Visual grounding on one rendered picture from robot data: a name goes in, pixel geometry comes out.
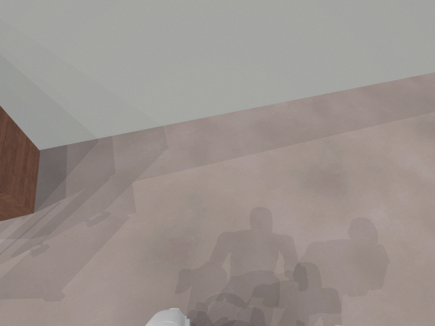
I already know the left robot thigh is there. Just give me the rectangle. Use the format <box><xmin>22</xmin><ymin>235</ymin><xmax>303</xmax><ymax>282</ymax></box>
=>
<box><xmin>146</xmin><ymin>310</ymin><xmax>190</xmax><ymax>326</ymax></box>

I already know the cupboard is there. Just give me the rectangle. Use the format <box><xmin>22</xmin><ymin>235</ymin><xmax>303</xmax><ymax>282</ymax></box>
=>
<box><xmin>0</xmin><ymin>106</ymin><xmax>40</xmax><ymax>221</ymax></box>

